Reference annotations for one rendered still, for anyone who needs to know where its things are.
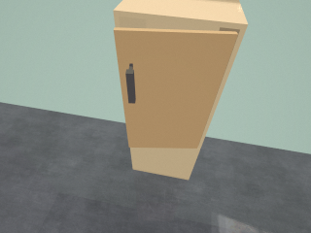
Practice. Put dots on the cupboard door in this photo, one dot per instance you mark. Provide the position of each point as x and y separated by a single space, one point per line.
177 75

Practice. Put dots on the handle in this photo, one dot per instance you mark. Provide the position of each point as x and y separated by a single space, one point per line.
130 84

